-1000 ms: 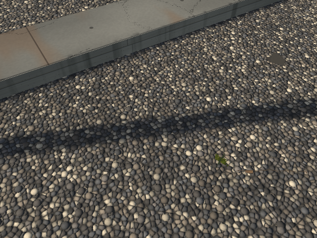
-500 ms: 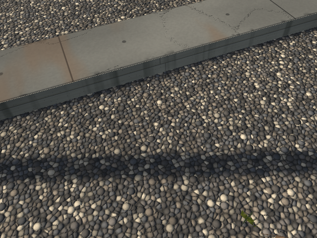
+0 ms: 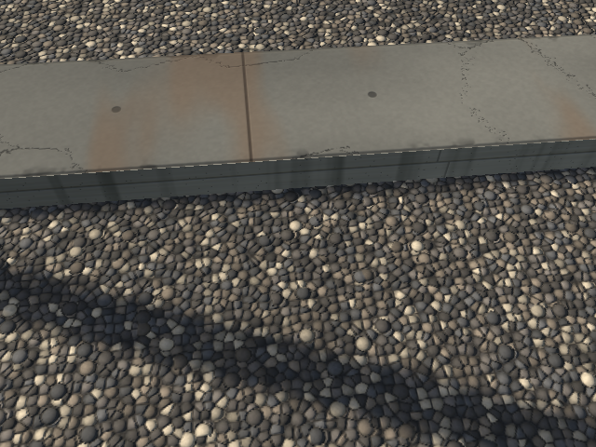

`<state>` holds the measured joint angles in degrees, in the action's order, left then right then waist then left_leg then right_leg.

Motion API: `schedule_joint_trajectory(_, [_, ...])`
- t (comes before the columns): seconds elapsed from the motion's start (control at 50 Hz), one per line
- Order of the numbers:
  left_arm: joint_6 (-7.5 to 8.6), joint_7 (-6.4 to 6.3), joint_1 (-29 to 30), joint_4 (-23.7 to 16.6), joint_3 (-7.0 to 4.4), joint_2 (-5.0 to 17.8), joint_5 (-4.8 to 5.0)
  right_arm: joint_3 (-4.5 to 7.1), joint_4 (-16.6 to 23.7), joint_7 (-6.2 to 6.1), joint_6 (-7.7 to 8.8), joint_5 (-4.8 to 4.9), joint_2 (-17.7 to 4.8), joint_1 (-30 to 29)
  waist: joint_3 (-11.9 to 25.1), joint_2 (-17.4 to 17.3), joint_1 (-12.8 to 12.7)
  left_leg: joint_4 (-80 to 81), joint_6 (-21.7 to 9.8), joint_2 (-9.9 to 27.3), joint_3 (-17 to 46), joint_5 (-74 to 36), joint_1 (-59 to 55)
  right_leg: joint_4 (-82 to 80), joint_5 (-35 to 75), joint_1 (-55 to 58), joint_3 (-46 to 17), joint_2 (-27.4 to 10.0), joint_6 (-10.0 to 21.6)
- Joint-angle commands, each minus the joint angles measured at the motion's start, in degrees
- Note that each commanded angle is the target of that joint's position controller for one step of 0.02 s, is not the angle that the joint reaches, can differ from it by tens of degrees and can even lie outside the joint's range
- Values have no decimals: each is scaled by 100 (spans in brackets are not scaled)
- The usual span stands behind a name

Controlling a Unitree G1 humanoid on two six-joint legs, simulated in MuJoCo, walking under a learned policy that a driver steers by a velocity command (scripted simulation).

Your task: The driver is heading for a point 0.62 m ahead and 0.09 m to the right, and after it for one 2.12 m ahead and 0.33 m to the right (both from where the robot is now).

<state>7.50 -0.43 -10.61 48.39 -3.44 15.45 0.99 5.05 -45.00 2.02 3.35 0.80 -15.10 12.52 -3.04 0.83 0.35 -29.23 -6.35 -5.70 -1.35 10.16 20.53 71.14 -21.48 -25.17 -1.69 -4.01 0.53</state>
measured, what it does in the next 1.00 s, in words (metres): walks ahead, turning right: right foot, then left foot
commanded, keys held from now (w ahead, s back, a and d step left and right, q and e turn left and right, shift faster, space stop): w+q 0.06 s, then w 0.04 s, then w+e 0.74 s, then w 0.16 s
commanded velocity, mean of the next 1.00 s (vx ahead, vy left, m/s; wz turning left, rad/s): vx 0.50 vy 0.00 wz -0.20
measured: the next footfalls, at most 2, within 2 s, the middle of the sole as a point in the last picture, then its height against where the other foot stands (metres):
right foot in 0.42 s outside the picture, level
left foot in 0.90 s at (294, 346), level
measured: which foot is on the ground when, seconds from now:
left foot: down 0.00-0.42, up 0.44-0.88, down 0.90-1.00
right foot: up 0.00-0.40, down 0.42-0.90, up 0.92-1.00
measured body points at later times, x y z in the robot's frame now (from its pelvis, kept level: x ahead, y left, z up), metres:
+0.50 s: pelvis +0.30 -0.05 -0.01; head +0.33 -0.05 +0.44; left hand +0.47 +0.20 -0.10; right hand +0.35 -0.33 -0.13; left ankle +0.12 +0.07 -0.63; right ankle +0.38 -0.13 -0.73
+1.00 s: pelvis +0.57 -0.04 +0.00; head +0.59 -0.04 +0.45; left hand +0.69 +0.22 -0.12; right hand +0.65 -0.33 -0.09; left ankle +0.64 +0.04 -0.73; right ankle +0.42 -0.12 -0.66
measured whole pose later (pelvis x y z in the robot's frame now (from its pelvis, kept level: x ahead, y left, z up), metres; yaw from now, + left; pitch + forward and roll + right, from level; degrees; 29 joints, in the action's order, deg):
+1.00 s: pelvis +0.57 -0.04 +0.00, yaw -16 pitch +2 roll +0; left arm 1.8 1.1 -20.7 44.0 -4.1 17.7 -1.5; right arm 1.3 -40.0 0.1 4.3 -2.8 -14.4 10.3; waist -0.2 1.4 -1.8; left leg -29.7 -2.3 -1.8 0.1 10.7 21.0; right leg 58.4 -24.1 -17.9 -5.9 5.9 3.6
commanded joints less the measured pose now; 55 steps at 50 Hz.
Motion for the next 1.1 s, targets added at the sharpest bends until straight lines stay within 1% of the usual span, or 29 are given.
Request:
schedule_joint_trajectory(0.02, [-17,-17,-167,-448,-201,648,-120,102,483,-68,140,-7,-567,-78,679,-95,-207,1615,-1156,1579,2221,-1359,-1169,-564,412,-1031,-313,-378,-85])
schedule_joint_trajectory(0.08, [-125,-51,292,-650,-146,446,-203,154,418,-193,156,7,-806,230,458,-162,-122,1728,-1100,1385,1724,-1868,-806,-1530,1132,-1156,-125,-261,-318])
schedule_joint_trajectory(0.16, [-101,46,914,-744,-33,227,-131,82,248,-260,132,5,-660,623,359,-505,250,1706,-674,1102,1101,-1647,-912,-3236,2784,-907,63,-80,-244])
schedule_joint_trajectory(0.22, [-80,132,1365,-869,-1,278,-40,68,97,-240,169,-17,-741,880,162,-568,499,1748,-607,1366,1191,-1140,-1293,-3728,3164,-992,117,-35,-73])
schedule_joint_trajectory(0.3, [-26,300,1727,-1115,20,369,-2,77,-102,-265,121,-61,-829,1100,-24,-462,587,1396,-542,1860,1229,-1835,-2548,-3975,2335,-1828,104,15,255])
schedule_joint_trajectory(0.36, [-27,405,1289,-1087,-16,476,15,88,-76,-307,61,-77,-937,853,298,-597,274,806,-341,1853,859,-3816,-2726,-4045,1637,-1043,364,351,533])
schedule_joint_trajectory(0.4, [-71,368,16,-766,-200,804,-18,77,8,-329,10,-84,-1017,588,1081,-539,-428,-687,-114,1505,432,-5334,-2375,-4246,1889,824,581,740,826])
schedule_joint_trajectory(0.42, [-104,314,-926,-617,-299,1146,-72,12,151,-354,37,-154,-913,544,1693,-52,-778,-2284,86,1278,251,-3931,-1201,-4208,2234,2476,-589,-82,1200])
schedule_joint_trajectory(0.44, [-110,323,-1271,-586,-396,1555,-77,-175,232,-261,176,-195,-272,1251,2264,1429,-398,-4497,591,134,199,585,1263,-4602,1536,4521,-3479,-1388,2267])
schedule_joint_trajectory(0.46, [-158,305,-1337,-513,-288,1061,39,-161,217,-191,336,-105,-604,1011,2355,1183,-610,-5100,548,187,919,1901,2140,-5246,671,4855,-4352,-1473,2235])
schedule_joint_trajectory(0.48, [-200,255,-963,-640,-235,877,21,-104,436,-131,450,65,-857,431,1459,775,-627,-5056,487,505,970,1511,2585,-5362,612,4195,-3602,-1308,1950])
schedule_joint_trajectory(0.5, [-228,233,-632,-768,-204,796,-29,-132,525,-139,507,40,-817,83,1027,89,-488,-4671,456,732,871,1143,2417,-5437,1069,3358,-2984,-1080,1777])
schedule_joint_trajectory(0.52, [-235,236,-409,-841,-175,720,-52,-103,573,-168,515,-75,-793,-76,651,-272,-293,-4177,505,869,779,968,2199,-5551,1723,2613,-2607,-884,1703])
schedule_joint_trajectory(0.54, [-228,222,-299,-908,-139,663,-93,-64,606,-192,466,-155,-797,-10,626,-223,-99,-3853,549,998,779,852,1840,-5668,2157,2183,-2330,-720,1667])
schedule_joint_trajectory(0.6, [-231,169,-299,-973,-172,751,-48,-85,673,-255,301,-193,-604,150,552,125,85,-3066,792,1060,604,741,1551,-5850,2767,1503,-1888,-500,1712])
schedule_joint_trajectory(0.64, [-249,93,-448,-952,-231,926,-23,-126,802,-291,248,-201,-501,-212,450,171,1,-2337,943,992,498,177,1545,-5912,2832,1201,-1620,-358,1637])
schedule_joint_trajectory(0.74, [-371,-9,-912,-841,-253,960,54,-182,1019,-226,308,-122,-369,-1212,438,387,-404,-513,997,591,469,-1395,885,-5660,2184,1016,-1480,-32,1203])
schedule_joint_trajectory(0.76, [-426,113,-1228,-662,-283,1025,-191,-298,992,-120,80,-421,-241,-1102,463,456,-404,-715,987,588,81,-1278,768,-5497,2561,1171,-1416,114,1030])
schedule_joint_trajectory(0.82, [-493,145,-1299,-765,-319,967,-254,-279,1158,-106,9,-336,-453,-1229,416,511,-430,-408,893,537,247,-586,633,-5041,2789,1506,-1919,-68,937])
schedule_joint_trajectory(0.86, [-487,102,-1045,-858,-355,1081,-295,-224,1055,-137,96,-303,-638,-716,450,542,-115,6,753,506,324,-27,-5,-4747,2573,1558,-2254,-224,831])
schedule_joint_trajectory(0.88, [-456,101,-985,-848,-326,1005,-260,-186,902,-188,174,-351,-721,-184,633,331,168,390,598,536,358,-48,-767,-4168,2703,1447,-2111,-25,711])
schedule_joint_trajectory(0.9, [-385,131,-1051,-886,-211,655,-183,-108,827,-264,266,-458,-1033,491,1225,-290,448,659,305,1423,1205,526,-1793,-2887,2319,1159,-1623,313,548])
schedule_joint_trajectory(0.92, [-372,120,-1607,-1016,-115,274,1,34,803,-317,220,-541,-1644,900,1857,-1452,306,1026,-348,2741,3436,1151,-3306,-1364,63,-322,-699,1152,302])
schedule_joint_trajectory(0.94, [-437,87,-1706,-938,-135,639,-190,99,646,-280,128,-395,-1557,934,1717,-1523,225,1348,-698,3056,4728,1742,-3189,-634,-999,-1246,-433,1030,316])
schedule_joint_trajectory(0.96, [-486,105,-1356,-819,-164,783,-269,-24,701,-230,110,-336,-1018,685,1011,-576,221,1402,-633,2765,4031,1977,-2604,-380,-553,-1355,-624,749,332])
schedule_joint_trajectory(0.98, [-482,172,-978,-854,-136,705,-292,-107,658,-190,117,-308,-709,495,607,-272,214,1491,-509,2426,3244,1556,-2088,-550,-176,-1254,-584,617,308])
schedule_joint_trajectory(1.0, [-496,224,-807,-890,-120,623,-314,-160,586,-182,133,-306,-565,408,374,-454,131,1634,-360,2145,2602,897,-1735,-837,1,-1115,-538,476,279])
schedule_joint_trajectory(1.04, [-570,276,-823,-829,-91,562,-386,-170,399,-171,212,-267,-544,528,325,-759,39,1708,-260,1814,1881,-327,-1508,-1080,189,-819,-432,444,181])
schedule_joint_trajectory(1.1, [-586,304,-643,-859,-47,493,-383,-129,173,-125,306,-176,-640,770,400,-732,-24,1795,-400,1785,1424,-1271,-1633,-1337,471,-932,-299,404,83])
